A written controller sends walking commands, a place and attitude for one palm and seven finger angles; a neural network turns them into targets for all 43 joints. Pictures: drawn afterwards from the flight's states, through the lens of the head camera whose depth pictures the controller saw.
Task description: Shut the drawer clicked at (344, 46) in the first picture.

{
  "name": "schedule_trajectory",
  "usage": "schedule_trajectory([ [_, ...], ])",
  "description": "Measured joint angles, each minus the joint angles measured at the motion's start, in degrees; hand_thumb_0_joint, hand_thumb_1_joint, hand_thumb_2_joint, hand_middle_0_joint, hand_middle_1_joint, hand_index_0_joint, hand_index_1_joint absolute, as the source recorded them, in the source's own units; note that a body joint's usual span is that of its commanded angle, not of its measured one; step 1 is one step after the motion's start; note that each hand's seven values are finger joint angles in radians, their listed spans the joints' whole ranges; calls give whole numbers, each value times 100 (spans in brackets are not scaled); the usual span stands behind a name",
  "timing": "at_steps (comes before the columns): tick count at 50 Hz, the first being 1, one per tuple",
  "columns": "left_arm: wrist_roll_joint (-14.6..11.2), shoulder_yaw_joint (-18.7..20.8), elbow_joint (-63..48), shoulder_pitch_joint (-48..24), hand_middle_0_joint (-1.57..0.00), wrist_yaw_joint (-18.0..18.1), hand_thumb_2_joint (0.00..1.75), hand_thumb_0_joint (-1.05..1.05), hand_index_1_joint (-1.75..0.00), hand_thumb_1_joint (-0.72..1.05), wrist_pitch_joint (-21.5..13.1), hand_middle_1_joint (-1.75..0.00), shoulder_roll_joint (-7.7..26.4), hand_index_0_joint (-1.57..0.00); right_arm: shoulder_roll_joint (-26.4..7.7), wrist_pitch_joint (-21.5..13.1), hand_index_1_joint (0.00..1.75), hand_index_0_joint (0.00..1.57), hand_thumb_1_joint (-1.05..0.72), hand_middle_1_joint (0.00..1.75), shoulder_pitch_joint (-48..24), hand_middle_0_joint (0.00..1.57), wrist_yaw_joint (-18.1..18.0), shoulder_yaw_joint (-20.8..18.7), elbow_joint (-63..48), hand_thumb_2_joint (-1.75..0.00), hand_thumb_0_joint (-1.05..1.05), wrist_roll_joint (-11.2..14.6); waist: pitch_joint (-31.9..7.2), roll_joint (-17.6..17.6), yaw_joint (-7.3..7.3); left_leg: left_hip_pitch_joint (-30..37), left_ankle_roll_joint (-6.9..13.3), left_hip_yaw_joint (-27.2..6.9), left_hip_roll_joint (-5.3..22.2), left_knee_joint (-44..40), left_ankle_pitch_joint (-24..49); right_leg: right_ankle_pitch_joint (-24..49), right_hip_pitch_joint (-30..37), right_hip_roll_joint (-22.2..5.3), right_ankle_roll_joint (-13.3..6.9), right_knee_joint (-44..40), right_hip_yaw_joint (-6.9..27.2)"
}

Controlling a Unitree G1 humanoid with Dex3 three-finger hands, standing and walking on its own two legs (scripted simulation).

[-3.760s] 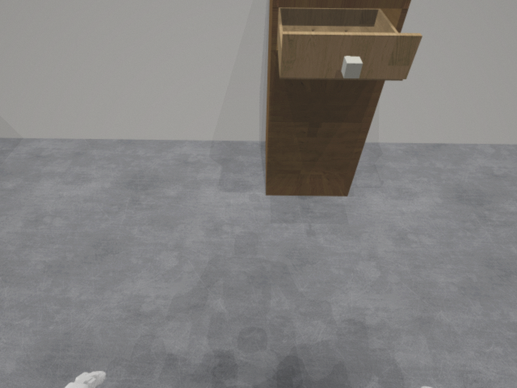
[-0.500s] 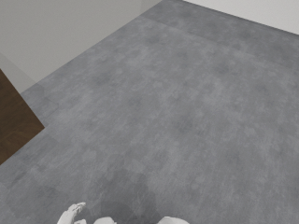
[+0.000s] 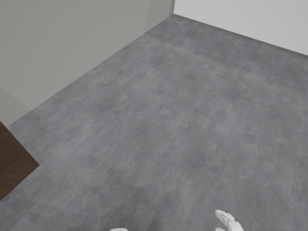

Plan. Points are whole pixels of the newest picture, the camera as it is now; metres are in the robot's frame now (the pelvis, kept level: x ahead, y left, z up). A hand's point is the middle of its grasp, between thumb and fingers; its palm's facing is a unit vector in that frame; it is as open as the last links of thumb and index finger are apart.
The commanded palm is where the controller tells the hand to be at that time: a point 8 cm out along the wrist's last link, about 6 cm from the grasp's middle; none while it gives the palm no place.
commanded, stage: walk to a spot facing it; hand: left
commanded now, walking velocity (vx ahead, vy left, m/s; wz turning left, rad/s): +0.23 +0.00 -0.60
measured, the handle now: out of the picture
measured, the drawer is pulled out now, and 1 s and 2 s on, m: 0.21 0.21 0.21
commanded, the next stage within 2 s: turn to face it in 0.24 s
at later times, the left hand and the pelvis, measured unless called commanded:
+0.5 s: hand (132, 175) +0.31 +0.11 -0.16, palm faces -0.25 -0.93 -0.26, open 7.4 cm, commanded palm none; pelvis +0.13 -0.04 -0.01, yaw -13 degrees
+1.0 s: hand (97, 211) +0.19 +0.20 -0.18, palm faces +0.12 -0.97 -0.20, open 7.4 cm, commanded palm none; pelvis +0.13 -0.01 +0.00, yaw +4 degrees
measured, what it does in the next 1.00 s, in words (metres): walks ahead: right foot, then left foot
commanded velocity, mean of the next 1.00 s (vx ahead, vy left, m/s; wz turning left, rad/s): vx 0.01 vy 0.00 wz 0.23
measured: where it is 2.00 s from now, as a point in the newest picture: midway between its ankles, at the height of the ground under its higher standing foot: outside the picture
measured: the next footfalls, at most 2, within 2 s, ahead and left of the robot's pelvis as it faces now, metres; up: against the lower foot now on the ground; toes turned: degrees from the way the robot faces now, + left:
right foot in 0.46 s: +0.23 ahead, -0.16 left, +0.00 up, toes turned -21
left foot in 0.90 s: +0.18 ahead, +0.08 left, +0.00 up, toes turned +10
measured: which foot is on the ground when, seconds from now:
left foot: down 0.00-0.46, up 0.48-0.88, down 0.90-1.00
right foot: up 0.00-0.44, down 0.46-0.90, up 0.92-1.00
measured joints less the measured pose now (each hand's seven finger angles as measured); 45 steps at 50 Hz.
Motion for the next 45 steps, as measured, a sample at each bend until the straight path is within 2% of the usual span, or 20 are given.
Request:
schedule_trajectory([
  [1,19,25,23,-41,-20,-15,90,1,-30,91,47,-30,6,-20,39,-19,30,20,-91,30,87,20,-22,18,9,-90,0,11,14,-32,-35,155,33,92,10,-44,-98,68,-336,-69,23,681,-63],
  [3,63,96,-11,-186,-20,-63,90,1,-30,91,137,-30,53,-20,104,-28,30,20,-91,30,327,20,-76,29,87,-90,0,34,3,-71,-108,484,-2,230,27,-297,-135,414,-934,-256,94,1476,-214],
  [5,96,170,-155,-373,-20,-94,90,1,-30,91,208,-30,110,-20,128,-63,30,21,-93,30,579,20,-177,-94,165,-90,-1,125,-20,-90,-152,771,-10,366,36,-577,-124,793,-1444,-434,169,1750,-276],
  [9,121,301,-493,-794,-20,-119,90,1,-30,91,314,-30,221,-19,-117,-40,30,21,-96,30,959,20,-263,-200,340,-90,-3,114,-105,-87,-243,1183,-23,634,59,-962,-160,1431,-2188,-686,313,1734,-290],
  [12,119,363,-716,-1158,-20,-136,90,1,-30,91,373,-30,311,-19,-207,42,30,20,-95,30,1239,20,-256,-191,500,-90,-2,90,-115,-50,-306,1389,-76,781,112,-1083,-252,1706,-2424,-783,405,1396,-357],
  [15,108,369,-893,-1500,-20,-158,90,1,-30,91,411,-30,363,-19,-231,131,30,20,-94,30,1437,20,-232,-187,603,-90,-1,60,-36,31,-401,1558,-166,945,200,-1084,-399,1808,-2348,-814,442,634,-517],
  [21,115,260,-1094,-2037,-20,-123,90,0,-30,91,347,-30,393,-19,-207,250,29,20,-92,30,1690,20,-183,-181,684,-90,0,7,223,252,-762,1662,-452,1250,475,-508,-977,1595,-1561,-598,277,-1115,-816],
  [22,126,218,-1117,-2084,-20,-107,90,0,-30,91,278,-30,396,-19,-190,264,29,20,-92,30,1778,20,-173,-169,723,-90,0,20,217,280,-814,1606,-506,1232,539,-251,-1133,1816,-1290,-550,245,-1506,-853],
  [23,142,175,-1126,-2129,-20,-78,90,0,-30,91,177,-30,404,-19,-157,286,29,20,-92,30,1865,20,-156,-152,780,-90,0,49,177,270,-841,1436,-520,1138,591,169,-1273,1835,-1106,-541,68,-1729,-874],
  [25,93,79,-1057,-2298,-20,-11,90,0,-30,91,15,-30,280,-19,-158,407,29,20,-92,30,1813,20,-163,-122,904,-90,0,121,260,458,-894,909,-489,394,589,1307,-1709,1384,-1135,-462,-146,-1428,-985],
  [27,61,-35,-1027,-2387,-20,23,90,0,-30,91,-17,-30,137,-19,-113,526,29,20,-92,30,1771,20,-177,-98,947,-90,1,153,255,552,-944,432,-471,-200,437,2199,-1872,1248,-982,-470,-187,-1449,-1127],
  [29,44,-94,-1023,-2408,-20,76,90,0,-30,91,20,-30,8,-19,-33,610,29,20,-92,30,1700,20,-156,-83,956,-90,1,144,179,518,-928,32,-485,-441,340,2786,-1705,1307,-791,-512,-152,-1657,-1226],
  [31,37,-129,-1017,-2391,-20,114,90,0,-30,91,72,-30,-113,-20,28,667,29,20,-91,30,1593,20,-132,-85,906,-90,1,128,93,466,-913,-290,-515,-528,305,2999,-1454,1394,-629,-555,-155,-1902,-1331],
  [37,45,-71,-1044,-2226,-19,177,90,0,-30,91,177,-30,-274,-20,49,728,29,20,-91,30,1258,20,-40,-184,610,-90,1,78,-73,334,-835,-690,-567,-427,310,2569,-972,1562,-419,-704,-90,-2307,-1698],
  [42,108,51,-1103,-2093,-19,171,90,-1,-30,91,263,-30,-45,-20,-102,744,29,20,-93,30,1073,20,-5,-276,434,-90,1,56,-82,172,-654,-413,-540,-232,295,1535,-1068,1484,-512,-914,20,-2110,-2032],
  [44,97,106,-1113,-1991,-19,172,90,0,-30,91,309,-30,90,-20,-190,702,29,20,-92,30,1041,20,10,-301,311,-90,1,50,-73,112,-611,-138,-502,-193,254,813,-772,1359,-653,-1051,102,-1807,-2139],
  [45,73,135,-1126,-1919,-19,163,90,0,-30,91,349,-30,153,-20,-249,656,29,20,-92,30,1048,20,14,-316,239,-90,1,40,-96,116,-611,-60,-399,-262,218,471,-585,1230,-790,-1127,163,-1551,-2176],
])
